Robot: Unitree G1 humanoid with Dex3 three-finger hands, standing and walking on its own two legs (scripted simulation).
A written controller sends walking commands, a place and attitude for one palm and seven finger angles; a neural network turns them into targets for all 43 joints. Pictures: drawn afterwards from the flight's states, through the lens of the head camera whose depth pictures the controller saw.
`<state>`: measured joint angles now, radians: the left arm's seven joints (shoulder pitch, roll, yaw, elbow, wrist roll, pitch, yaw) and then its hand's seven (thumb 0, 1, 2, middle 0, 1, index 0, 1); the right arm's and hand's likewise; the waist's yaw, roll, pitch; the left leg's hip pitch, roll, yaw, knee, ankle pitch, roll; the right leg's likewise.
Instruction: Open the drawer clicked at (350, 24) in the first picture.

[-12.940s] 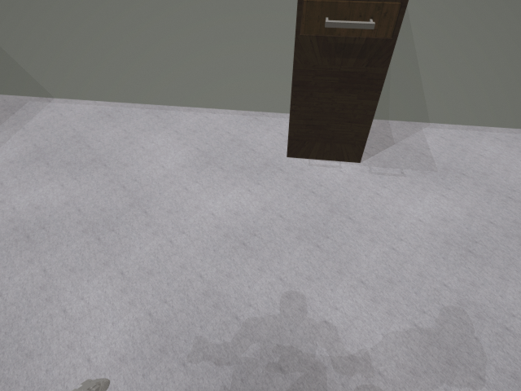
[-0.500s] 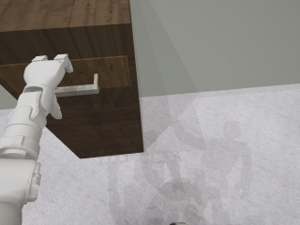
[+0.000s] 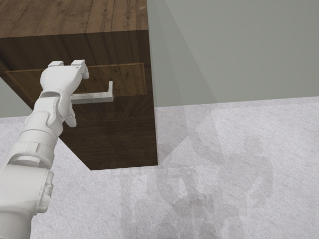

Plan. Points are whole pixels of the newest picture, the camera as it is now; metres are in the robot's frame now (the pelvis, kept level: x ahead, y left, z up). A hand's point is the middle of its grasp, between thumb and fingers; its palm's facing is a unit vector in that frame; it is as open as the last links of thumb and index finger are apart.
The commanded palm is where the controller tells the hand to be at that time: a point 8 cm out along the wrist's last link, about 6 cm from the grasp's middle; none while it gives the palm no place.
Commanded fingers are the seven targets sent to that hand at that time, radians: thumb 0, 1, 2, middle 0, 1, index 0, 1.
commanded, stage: lower the fingers behind the handle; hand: left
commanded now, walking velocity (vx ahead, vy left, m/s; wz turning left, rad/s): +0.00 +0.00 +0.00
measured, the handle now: (80, 92) +0.52 +0.24 +0.02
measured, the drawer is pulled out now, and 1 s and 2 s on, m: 0.00 0.00 0.00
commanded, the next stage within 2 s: close the thumb around the handle in 1.50 s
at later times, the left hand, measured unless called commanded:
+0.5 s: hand (72, 106) +0.46 +0.24 +0.04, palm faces -0.08 -0.01 -1.00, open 13.8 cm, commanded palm +0.44 +0.25 +0.10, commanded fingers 0.00 -0.50 0.30 -0.30 -1.20 -0.30 -1.20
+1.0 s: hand (73, 113) +0.46 +0.25 +0.01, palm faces -0.07 -0.03 -1.00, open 13.8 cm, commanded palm +0.44 +0.26 +0.06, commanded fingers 0.00 -0.50 0.30 -0.30 -1.20 -0.30 -1.20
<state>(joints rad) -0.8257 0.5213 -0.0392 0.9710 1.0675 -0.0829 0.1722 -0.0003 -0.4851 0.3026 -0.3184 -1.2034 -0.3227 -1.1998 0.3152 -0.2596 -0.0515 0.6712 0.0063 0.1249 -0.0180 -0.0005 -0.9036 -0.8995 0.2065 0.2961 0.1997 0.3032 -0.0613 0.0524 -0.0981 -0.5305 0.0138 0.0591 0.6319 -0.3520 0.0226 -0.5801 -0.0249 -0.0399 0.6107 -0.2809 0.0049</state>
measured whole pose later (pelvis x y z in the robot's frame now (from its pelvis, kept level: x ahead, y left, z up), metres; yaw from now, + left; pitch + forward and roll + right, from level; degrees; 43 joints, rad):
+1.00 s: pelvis -0.02 +0.01 -0.02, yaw -1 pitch +19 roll -1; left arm -0.78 0.56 0.04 1.07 1.11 -0.16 0.30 0.00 -0.48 0.30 -0.32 -1.20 -0.32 -1.20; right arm 0.36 -0.27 -0.06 0.72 -0.02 0.11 -0.01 0.00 -0.90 -0.90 0.21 0.30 0.20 0.30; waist -0.11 0.04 -0.13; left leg -0.74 0.03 0.06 0.80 -0.40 0.03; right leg -0.77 -0.02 -0.03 0.74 -0.30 0.01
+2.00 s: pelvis -0.01 +0.00 -0.02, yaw +0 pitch +20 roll -1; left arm -0.79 0.53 0.02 1.06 1.10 -0.11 0.32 0.00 0.16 0.58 -0.35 -1.27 -0.37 -1.27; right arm 0.34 -0.27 -0.06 0.71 -0.02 0.11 -0.01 0.00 -0.90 -0.90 0.21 0.30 0.20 0.30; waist -0.10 0.05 -0.13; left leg -0.74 0.03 0.05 0.81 -0.41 0.02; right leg -0.78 -0.01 -0.04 0.76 -0.32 0.00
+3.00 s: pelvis +0.00 +0.01 -0.01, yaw -1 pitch +16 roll -1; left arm -0.50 0.44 0.00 0.80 1.08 -0.10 0.35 0.00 0.73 0.82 -0.33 -1.35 -0.39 -1.35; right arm 0.27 -0.25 -0.07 0.67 0.00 0.13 0.00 0.00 -0.90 -0.90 0.21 0.30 0.20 0.30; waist -0.04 0.05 -0.13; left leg -0.61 0.02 0.08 0.74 -0.41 0.03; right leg -0.66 -0.01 -0.01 0.71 -0.31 0.01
